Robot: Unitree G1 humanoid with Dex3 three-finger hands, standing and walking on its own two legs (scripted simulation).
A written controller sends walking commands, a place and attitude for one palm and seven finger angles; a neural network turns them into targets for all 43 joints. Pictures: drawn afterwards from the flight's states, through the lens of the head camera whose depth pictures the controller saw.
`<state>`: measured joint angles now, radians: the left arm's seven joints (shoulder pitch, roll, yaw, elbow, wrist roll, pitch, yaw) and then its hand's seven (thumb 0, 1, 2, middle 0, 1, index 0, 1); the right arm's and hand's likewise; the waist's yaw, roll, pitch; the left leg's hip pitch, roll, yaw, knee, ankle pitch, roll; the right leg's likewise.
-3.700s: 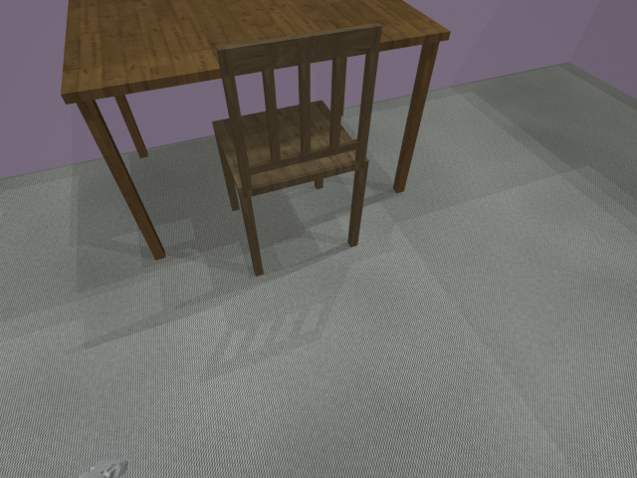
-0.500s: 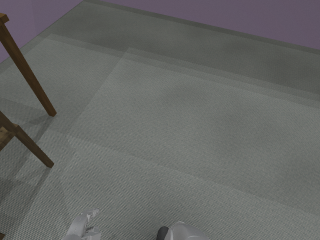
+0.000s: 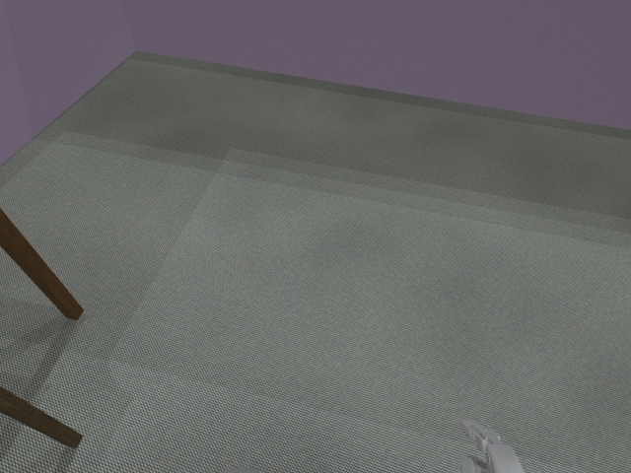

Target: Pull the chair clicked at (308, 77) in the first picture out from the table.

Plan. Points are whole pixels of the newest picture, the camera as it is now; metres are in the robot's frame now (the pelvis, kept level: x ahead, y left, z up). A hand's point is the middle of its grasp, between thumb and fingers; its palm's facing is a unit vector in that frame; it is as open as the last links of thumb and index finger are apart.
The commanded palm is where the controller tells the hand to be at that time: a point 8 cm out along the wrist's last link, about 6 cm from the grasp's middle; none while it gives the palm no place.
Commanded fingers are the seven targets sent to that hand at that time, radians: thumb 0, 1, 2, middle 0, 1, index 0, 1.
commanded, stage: walk to a spot facing it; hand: left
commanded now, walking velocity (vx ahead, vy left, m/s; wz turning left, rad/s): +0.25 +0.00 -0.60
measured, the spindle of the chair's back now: out of the picture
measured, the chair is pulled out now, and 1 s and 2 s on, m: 0.00 0.00 0.00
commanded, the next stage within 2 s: turn to face it in 0.34 s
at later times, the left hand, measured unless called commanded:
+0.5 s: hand (272, 348) +0.33 +0.11 -0.16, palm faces -0.31 -0.92 -0.26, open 7.4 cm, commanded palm none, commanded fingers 0.00 0.90 0.90 -0.20 -0.30 -0.20 -0.30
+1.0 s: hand (227, 383) +0.26 +0.17 -0.17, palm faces -0.05 -0.98 -0.19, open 7.4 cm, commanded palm none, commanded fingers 0.00 0.90 0.90 -0.20 -0.30 -0.20 -0.30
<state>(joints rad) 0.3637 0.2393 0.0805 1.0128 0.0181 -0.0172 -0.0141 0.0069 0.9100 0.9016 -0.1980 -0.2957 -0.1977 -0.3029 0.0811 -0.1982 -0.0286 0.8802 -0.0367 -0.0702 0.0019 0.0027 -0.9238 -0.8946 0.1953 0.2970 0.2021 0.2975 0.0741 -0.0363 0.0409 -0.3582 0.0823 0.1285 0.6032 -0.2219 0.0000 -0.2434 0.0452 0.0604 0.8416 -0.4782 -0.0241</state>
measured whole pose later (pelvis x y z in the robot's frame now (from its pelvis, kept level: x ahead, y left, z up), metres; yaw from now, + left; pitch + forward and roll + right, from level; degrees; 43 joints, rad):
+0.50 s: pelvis +0.14 -0.04 -0.01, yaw -17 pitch -1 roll +0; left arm 0.08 0.22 0.06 0.89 0.02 -0.01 -0.01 0.01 0.91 0.90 -0.20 -0.30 -0.20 -0.30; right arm 0.31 -0.23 -0.06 1.01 -0.01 0.03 -0.03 0.00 -0.92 -0.89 0.19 0.30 0.20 0.30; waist -0.04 0.02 0.15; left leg -0.37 0.16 0.11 1.23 -0.54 -0.08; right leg -0.42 0.01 -0.12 0.70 -0.26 -0.09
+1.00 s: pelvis +0.18 -0.01 +0.01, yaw -6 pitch +1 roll -2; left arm 0.20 0.21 0.08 0.98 0.02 0.06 0.02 0.01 0.91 0.90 -0.20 -0.30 -0.20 -0.30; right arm 0.29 -0.14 -0.04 0.98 -0.03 0.01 -0.02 0.00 -0.92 -0.89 0.20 0.30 0.20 0.30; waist -0.02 -0.03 0.06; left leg -0.28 0.01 0.07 0.51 -0.25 0.06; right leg -0.49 -0.06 -0.05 1.08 -0.41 0.07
